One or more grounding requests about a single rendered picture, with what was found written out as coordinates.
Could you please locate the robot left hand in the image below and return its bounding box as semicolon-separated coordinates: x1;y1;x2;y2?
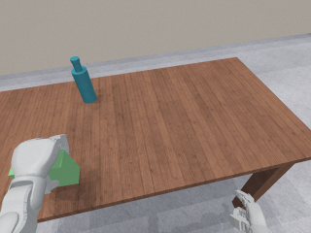
11;134;70;194

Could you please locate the robot right hand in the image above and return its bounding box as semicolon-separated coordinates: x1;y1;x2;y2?
229;189;267;233

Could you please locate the robot left forearm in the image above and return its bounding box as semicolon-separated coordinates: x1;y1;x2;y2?
0;175;47;233

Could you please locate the sponge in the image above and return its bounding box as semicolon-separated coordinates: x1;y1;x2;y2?
8;149;81;187

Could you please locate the table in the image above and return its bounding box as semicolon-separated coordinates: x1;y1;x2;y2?
0;56;311;223

